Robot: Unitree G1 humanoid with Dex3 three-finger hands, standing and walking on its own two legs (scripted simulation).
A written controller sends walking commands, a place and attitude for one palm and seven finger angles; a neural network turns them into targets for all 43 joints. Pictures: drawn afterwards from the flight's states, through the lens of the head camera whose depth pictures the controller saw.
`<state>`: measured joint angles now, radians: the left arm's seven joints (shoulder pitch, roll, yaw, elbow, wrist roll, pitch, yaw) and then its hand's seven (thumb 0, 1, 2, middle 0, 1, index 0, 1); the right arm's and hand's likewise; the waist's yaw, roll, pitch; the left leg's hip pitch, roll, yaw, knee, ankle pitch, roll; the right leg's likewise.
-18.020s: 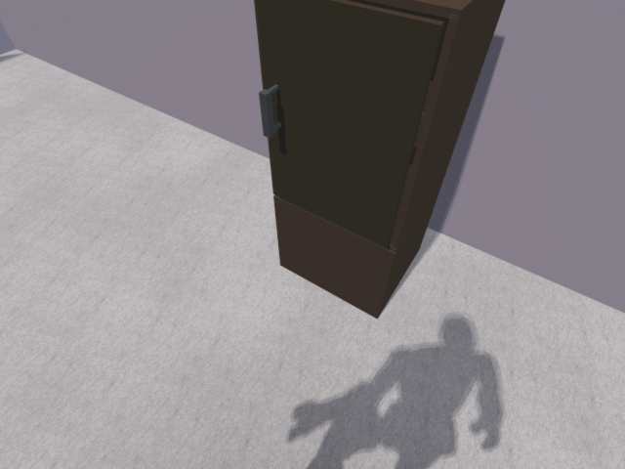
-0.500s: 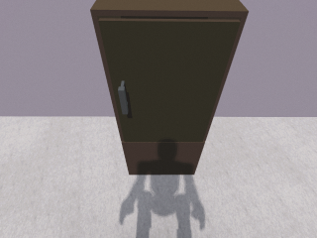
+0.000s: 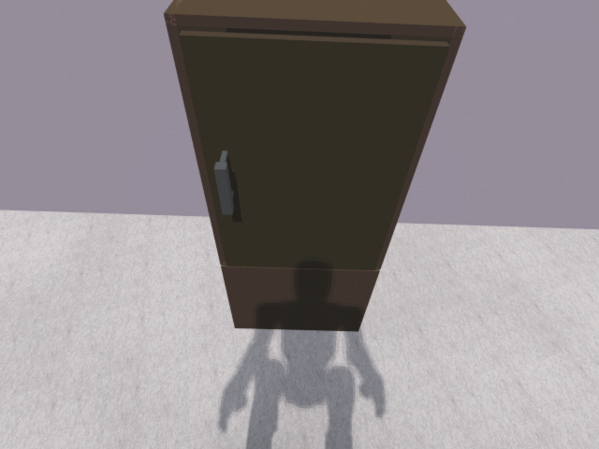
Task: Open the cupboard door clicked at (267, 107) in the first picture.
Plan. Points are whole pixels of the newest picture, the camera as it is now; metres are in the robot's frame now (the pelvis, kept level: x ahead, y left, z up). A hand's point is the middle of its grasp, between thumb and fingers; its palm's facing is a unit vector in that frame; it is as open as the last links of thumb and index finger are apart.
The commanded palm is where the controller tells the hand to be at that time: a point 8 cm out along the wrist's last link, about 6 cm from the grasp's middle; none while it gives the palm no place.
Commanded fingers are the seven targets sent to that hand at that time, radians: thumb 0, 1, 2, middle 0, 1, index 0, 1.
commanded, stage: shuffle to correct the standing spot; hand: left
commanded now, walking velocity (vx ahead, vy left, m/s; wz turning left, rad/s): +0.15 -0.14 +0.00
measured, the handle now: (226, 183) +0.58 +0.18 -0.01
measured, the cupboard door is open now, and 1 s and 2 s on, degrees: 0 0 0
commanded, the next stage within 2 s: come to a stop and stand still in 0.04 s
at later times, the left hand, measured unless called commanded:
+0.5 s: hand out of the picture +0.05 +0.16 -0.17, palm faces +0.04 -0.98 -0.17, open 7.4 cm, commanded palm none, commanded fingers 0.00 0.90 0.90 -0.20 -0.30 -0.20 -0.30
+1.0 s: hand out of the picture +0.05 +0.12 -0.17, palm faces +0.02 -0.98 -0.17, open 7.3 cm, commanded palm none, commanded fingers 0.00 0.90 0.90 -0.20 -0.30 -0.20 -0.30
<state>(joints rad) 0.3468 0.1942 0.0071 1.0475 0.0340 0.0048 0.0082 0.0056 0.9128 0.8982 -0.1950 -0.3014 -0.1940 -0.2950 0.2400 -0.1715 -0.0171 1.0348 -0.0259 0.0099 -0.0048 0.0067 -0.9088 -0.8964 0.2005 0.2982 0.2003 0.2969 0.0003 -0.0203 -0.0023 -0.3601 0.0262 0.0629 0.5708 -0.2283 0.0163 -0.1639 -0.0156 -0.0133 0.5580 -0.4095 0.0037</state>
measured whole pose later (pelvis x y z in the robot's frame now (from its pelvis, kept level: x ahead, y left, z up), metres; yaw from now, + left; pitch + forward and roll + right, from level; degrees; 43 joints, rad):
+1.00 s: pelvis +0.04 -0.05 +0.01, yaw +0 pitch +0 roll +0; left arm 0.28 0.17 0.01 1.06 0.01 0.00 0.02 0.01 0.92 0.90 -0.20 -0.30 -0.20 -0.30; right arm 0.33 -0.13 0.00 1.12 -0.02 0.00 -0.01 0.01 -0.91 -0.90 0.20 0.30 0.20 0.30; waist -0.01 -0.03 0.03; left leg -0.27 0.06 0.08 0.47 -0.19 -0.01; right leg -0.21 -0.02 -0.08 0.48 -0.27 -0.01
